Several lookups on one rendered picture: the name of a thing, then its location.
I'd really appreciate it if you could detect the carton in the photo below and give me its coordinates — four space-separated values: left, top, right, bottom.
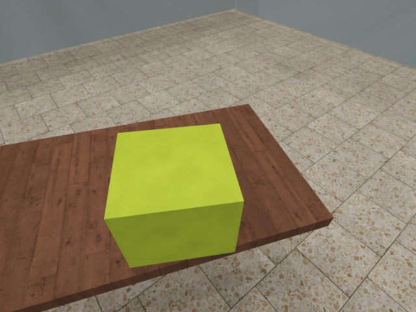
104 123 244 268

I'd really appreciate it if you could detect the table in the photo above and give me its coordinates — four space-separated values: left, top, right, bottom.
0 104 333 312

